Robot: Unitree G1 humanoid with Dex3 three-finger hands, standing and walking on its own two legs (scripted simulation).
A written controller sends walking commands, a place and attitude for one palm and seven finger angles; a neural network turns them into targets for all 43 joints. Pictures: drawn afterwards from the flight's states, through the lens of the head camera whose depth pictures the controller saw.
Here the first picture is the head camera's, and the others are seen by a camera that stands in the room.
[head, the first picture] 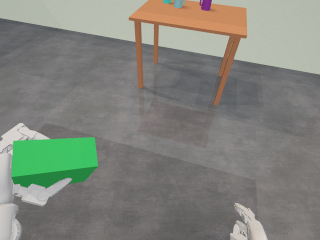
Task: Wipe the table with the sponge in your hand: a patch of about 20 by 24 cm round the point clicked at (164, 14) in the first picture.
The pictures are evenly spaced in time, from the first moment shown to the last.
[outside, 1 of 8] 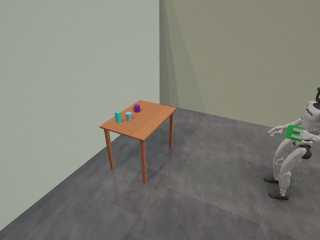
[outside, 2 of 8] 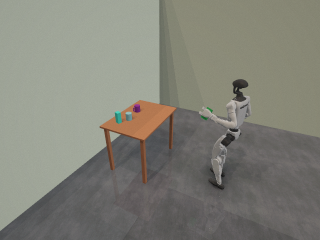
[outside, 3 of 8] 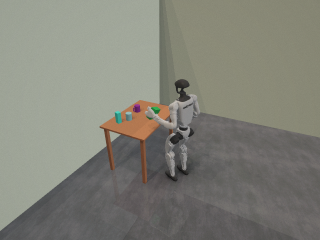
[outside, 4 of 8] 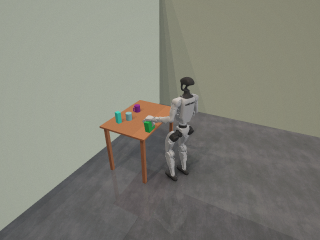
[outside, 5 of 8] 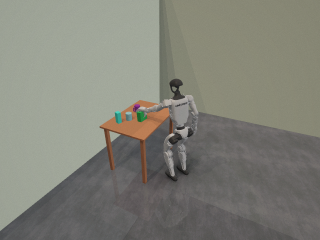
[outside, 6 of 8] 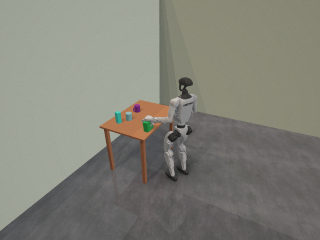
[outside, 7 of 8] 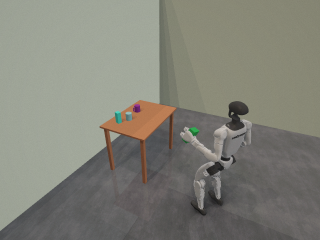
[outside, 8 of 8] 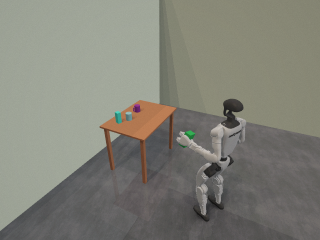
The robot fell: no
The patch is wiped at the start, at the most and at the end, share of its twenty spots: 0.00 1.00 1.00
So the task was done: yes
